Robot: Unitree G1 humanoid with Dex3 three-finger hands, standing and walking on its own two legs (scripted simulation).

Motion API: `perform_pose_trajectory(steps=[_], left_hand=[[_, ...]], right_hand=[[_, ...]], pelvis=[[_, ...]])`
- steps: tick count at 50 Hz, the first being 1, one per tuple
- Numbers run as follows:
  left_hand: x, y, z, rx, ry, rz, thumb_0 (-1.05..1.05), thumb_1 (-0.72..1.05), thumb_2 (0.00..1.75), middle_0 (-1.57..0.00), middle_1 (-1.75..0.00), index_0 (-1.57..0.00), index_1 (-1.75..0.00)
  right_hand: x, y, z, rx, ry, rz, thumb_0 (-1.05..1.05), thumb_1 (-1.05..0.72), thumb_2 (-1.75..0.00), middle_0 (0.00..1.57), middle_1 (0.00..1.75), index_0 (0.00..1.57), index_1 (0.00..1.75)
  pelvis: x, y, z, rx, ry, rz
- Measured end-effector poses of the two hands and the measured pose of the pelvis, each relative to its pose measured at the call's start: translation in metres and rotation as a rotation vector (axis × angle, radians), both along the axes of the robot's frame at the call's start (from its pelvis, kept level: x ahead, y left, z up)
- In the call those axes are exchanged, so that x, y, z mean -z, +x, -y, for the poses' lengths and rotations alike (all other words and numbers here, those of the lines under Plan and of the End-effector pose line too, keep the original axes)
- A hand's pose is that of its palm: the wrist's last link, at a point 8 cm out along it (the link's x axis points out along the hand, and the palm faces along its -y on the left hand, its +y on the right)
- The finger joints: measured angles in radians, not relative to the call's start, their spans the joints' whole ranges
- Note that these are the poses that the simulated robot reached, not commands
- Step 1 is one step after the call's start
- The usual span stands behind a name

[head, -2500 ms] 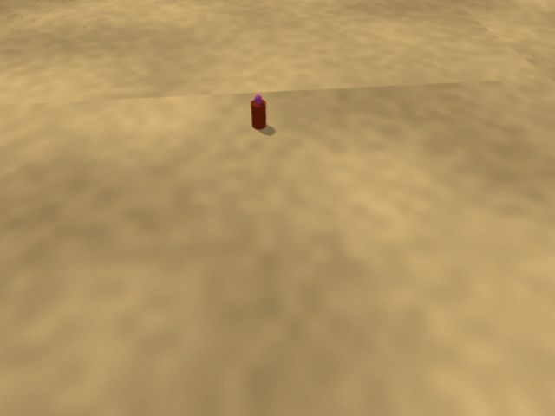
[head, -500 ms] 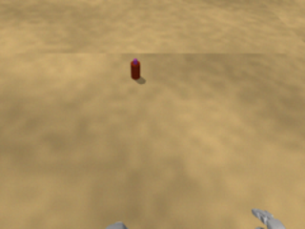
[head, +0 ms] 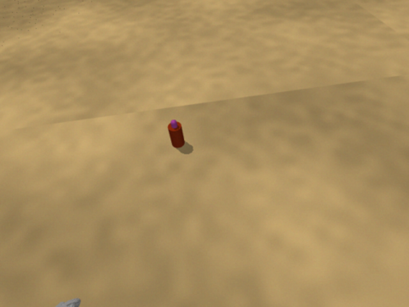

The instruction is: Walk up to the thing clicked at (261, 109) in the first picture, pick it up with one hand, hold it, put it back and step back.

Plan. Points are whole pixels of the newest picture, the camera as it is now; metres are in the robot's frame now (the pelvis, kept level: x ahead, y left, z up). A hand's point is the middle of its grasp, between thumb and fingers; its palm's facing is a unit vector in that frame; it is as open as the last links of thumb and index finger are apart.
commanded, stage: walk up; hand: left
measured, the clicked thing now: (175, 132) +1.21 +0.25 -0.66
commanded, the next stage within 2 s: none
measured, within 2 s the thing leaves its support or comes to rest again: neither
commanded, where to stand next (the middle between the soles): +0.85 +0.05 m, yaw -2 degrees
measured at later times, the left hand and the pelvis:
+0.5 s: hand (86, 249) +0.29 +0.33 -0.15, palm faces -0.05 -0.94 -0.33, open 7.4 cm; pelvis +0.24 +0.06 +0.00, yaw +0 degrees
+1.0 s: hand (119, 168) +0.51 +0.28 -0.10, palm faces -0.03 -0.91 -0.41, open 7.4 cm; pelvis +0.42 +0.01 +0.01, yaw -1 degrees
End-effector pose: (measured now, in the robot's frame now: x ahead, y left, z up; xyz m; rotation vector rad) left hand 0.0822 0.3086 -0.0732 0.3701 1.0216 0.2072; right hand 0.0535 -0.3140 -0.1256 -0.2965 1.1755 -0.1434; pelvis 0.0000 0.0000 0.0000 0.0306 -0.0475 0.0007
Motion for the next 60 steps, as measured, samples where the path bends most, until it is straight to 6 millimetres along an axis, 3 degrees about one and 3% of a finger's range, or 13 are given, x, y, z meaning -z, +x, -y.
perform_pose_trajectory(steps=[5,9,14,19,25,30,37,42,45,50,60], left_hand=[[-0.002,0.0,-0.003,-0.037,0.001,-0.108,0.0,0.9,0.9,-0.2,-0.3,-0.21,-0.3],[0.004,0.013,-0.016,-0.061,-0.002,-0.159,0.0,0.9,0.9,-0.2,-0.3,-0.21,-0.3],[0.024,0.048,-0.041,-0.09,-0.016,-0.18,0.0,0.9,0.9,-0.2,-0.3,-0.21,-0.3],[0.05,0.104,-0.065,-0.091,-0.027,-0.217,0.01,0.9,0.9,-0.2,-0.3,-0.2,-0.3],[0.039,0.198,-0.066,-0.011,-0.06,-0.151,0.01,0.9,0.9,-0.2,-0.3,-0.2,-0.3],[0.028,0.266,-0.063,0.03,-0.064,-0.089,0.0,0.9,0.9,-0.2,-0.3,-0.2,-0.3],[0.017,0.35,-0.043,0.082,-0.034,-0.077,0.0,0.9,0.9,-0.2,-0.3,-0.2,-0.3],[0.014,0.402,-0.021,0.085,0.008,-0.026,0.0,0.9,0.9,-0.2,-0.3,-0.2,-0.3],[0.005,0.416,-0.012,0.058,0.008,0.008,0.0,0.9,0.9,-0.2,-0.3,-0.2,-0.3],[-0.008,0.417,-0.01,0.017,0.015,-0.019,0.0,0.9,0.9,-0.2,-0.3,-0.2,-0.3],[0.007,0.428,-0.047,-0.054,0.006,-0.108,0.0,0.9,0.9,-0.2,-0.3,-0.21,-0.3]], right_hand=[[-0.021,0.077,-0.003,-0.033,0.007,0.089,0.01,-0.91,-0.9,0.2,0.3,0.2,0.3],[-0.029,0.127,-0.007,-0.059,-0.011,0.091,0.01,-0.91,-0.9,0.2,0.3,0.2,0.3],[-0.032,0.193,-0.023,-0.096,-0.047,0.079,0.01,-0.91,-0.9,0.2,0.3,0.2,0.3],[-0.036,0.252,-0.048,-0.104,-0.085,0.146,0.01,-0.91,-0.9,0.2,0.3,0.2,0.3],[-0.053,0.271,-0.062,-0.026,-0.083,0.15,0.01,-0.9,-0.9,0.21,0.3,0.2,0.3],[-0.051,0.274,-0.059,0.013,-0.081,0.081,0.01,-0.9,-0.9,0.21,0.3,0.2,0.3],[-0.027,0.292,-0.039,0.067,-0.05,0.002,0.01,-0.9,-0.9,0.21,0.3,0.2,0.3],[0.002,0.328,-0.018,0.081,-0.027,-0.036,0.01,-0.9,-0.9,0.21,0.3,0.2,0.3],[0.003,0.359,-0.017,0.043,-0.008,-0.045,0.01,-0.91,-0.9,0.2,0.3,0.2,0.3],[-0.009,0.417,-0.014,0.008,0.007,0.014,0.01,-0.91,-0.9,0.2,0.3,0.2,0.3],[-0.029,0.505,-0.025,-0.05,-0.044,0.014,0.01,-0.91,-0.9,0.2,0.3,0.2,0.3]], pelvis=[[-0.011,0.045,-0.001,0.017,-0.016,-0.004],[-0.011,0.083,-0.007,0.002,-0.041,-0.013],[0.0,0.136,-0.024,-0.013,-0.07,-0.022],[0.012,0.189,-0.047,-0.006,-0.042,-0.019],[-0.005,0.238,-0.057,0.0,-0.043,-0.004],[-0.01,0.277,-0.056,0.01,-0.023,0.006],[-0.004,0.333,-0.041,0.023,0.004,-0.003],[0.01,0.376,-0.021,0.021,-0.025,0.0],[0.005,0.394,-0.015,0.016,-0.004,0.009],[-0.008,0.424,-0.013,0.019,-0.004,0.013],[-0.008,0.489,-0.032,-0.012,-0.049,0.0]])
